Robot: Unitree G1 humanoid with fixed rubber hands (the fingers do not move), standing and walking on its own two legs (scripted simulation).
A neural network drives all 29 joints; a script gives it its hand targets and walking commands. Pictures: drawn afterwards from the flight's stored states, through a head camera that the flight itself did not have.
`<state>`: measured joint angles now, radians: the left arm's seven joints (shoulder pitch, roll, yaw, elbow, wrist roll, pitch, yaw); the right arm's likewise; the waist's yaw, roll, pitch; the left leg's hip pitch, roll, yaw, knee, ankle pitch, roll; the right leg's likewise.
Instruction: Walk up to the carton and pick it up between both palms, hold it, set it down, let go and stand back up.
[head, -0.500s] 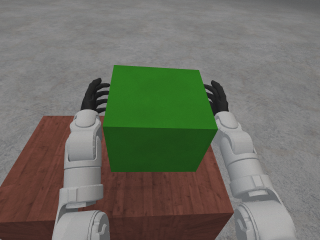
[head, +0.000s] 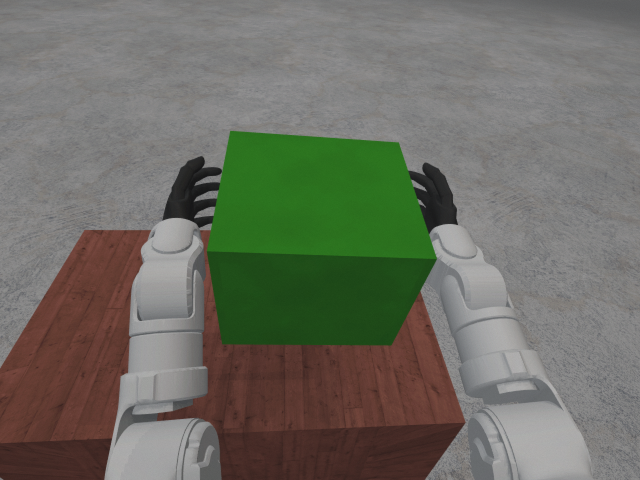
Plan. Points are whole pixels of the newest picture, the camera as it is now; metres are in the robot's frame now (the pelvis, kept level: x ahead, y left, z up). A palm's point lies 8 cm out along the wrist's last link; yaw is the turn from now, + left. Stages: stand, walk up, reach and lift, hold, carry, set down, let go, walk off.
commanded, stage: hold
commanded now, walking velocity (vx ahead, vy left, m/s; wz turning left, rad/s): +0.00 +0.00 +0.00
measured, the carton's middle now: (312, 240) +0.37 +0.01 +0.15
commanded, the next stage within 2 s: none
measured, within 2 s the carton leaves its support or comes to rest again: neither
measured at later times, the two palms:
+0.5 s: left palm (185, 224) +0.35 +0.16 +0.19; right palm (439, 228) +0.36 -0.15 +0.18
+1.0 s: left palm (186, 221) +0.36 +0.16 +0.19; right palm (440, 225) +0.36 -0.15 +0.18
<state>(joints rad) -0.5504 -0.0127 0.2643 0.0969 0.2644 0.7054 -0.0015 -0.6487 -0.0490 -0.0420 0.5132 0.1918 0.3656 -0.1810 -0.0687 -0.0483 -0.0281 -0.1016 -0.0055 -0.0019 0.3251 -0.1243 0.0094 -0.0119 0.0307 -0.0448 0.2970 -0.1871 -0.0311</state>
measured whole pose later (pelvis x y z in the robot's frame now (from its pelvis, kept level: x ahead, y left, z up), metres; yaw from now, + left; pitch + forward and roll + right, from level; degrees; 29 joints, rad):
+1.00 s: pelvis +0.01 +0.00 +0.00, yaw +0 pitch -6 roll +0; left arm -0.51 -0.02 0.25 0.04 0.26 0.71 0.00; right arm -0.62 -0.06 -0.02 0.47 0.21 0.37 -0.19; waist -0.09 -0.04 -0.03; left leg -0.10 -0.01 -0.01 0.34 -0.14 0.01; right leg 0.00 0.03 -0.05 0.29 -0.19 -0.03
